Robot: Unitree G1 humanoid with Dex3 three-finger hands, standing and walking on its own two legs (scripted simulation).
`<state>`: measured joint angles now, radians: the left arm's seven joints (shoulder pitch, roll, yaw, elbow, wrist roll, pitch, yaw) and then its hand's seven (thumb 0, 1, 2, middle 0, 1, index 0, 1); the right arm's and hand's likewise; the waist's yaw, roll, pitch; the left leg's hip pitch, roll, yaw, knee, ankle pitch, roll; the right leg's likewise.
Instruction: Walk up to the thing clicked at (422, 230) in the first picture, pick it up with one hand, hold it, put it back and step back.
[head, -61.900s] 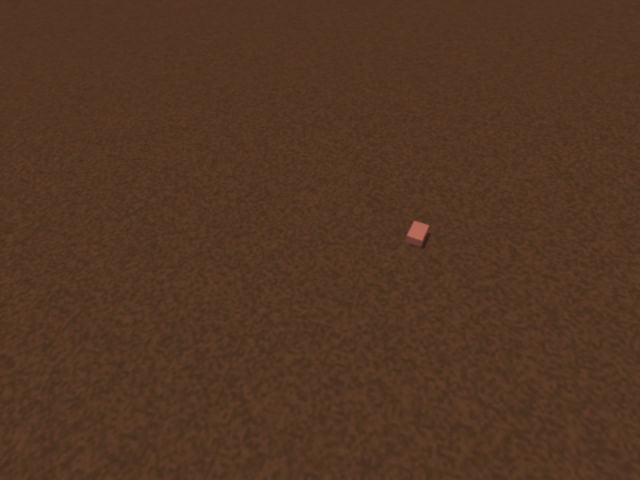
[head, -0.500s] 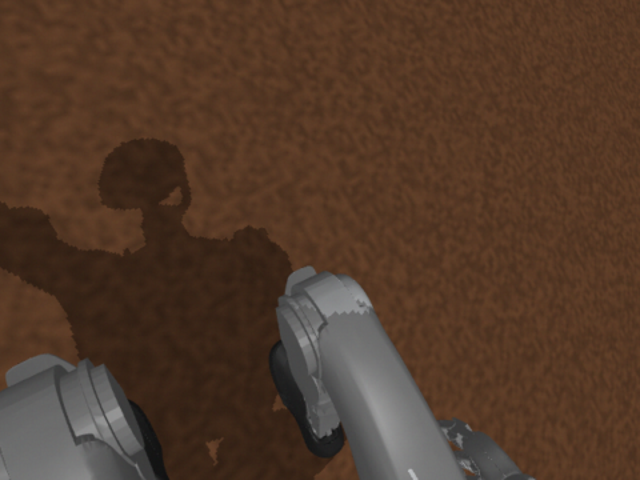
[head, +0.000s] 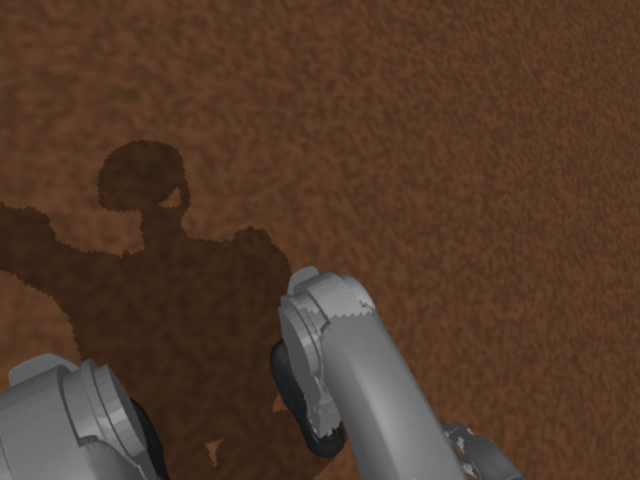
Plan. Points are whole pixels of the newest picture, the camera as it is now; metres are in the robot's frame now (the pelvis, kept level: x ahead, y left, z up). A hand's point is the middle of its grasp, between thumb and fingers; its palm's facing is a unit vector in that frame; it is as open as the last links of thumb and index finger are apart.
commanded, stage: approach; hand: left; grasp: from above
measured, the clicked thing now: out of the picture +0.54 +0.38 -0.30
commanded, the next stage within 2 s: none
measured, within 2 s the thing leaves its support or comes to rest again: neither
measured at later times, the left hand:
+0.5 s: hand out of the picture +0.52 +0.37 -0.15, palm faces -0.43 -0.10 -0.90, open 11.9 cm
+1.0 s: hand out of the picture +0.52 +0.37 -0.15, palm faces -0.42 -0.10 -0.90, open 12.3 cm
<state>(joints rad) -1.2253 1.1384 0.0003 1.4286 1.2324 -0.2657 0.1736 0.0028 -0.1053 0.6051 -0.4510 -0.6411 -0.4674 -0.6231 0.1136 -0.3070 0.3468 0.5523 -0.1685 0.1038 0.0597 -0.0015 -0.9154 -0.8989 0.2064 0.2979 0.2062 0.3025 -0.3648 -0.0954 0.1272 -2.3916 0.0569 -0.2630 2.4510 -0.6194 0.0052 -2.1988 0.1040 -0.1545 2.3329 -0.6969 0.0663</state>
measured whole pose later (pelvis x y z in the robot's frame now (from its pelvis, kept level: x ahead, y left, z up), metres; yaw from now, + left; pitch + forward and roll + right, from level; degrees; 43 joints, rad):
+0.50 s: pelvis +0.00 +0.00 +0.00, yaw +0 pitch +30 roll -14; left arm -1.23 1.14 0.00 1.44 1.23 -0.26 0.17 0.00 -0.14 0.63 -0.42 -0.67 -0.44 -0.65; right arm 0.10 -0.31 0.35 0.55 -0.17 0.10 0.06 0.00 -0.92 -0.90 0.21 0.30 0.21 0.30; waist -0.37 -0.09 0.13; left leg -2.39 0.06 -0.26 2.45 -0.62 0.00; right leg -2.20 0.10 -0.15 2.34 -0.70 0.07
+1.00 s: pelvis +0.00 +0.00 +0.00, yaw +0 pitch +30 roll -14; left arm -1.24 1.14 0.00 1.44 1.23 -0.25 0.17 0.00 -0.20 0.67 -0.37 -0.71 -0.39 -0.70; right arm 0.10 -0.30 0.34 0.56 -0.16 0.11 0.06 0.00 -0.91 -0.90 0.21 0.30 0.21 0.30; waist -0.37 -0.09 0.12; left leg -2.39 0.06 -0.26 2.45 -0.62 0.00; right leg -2.20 0.10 -0.15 2.33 -0.70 0.07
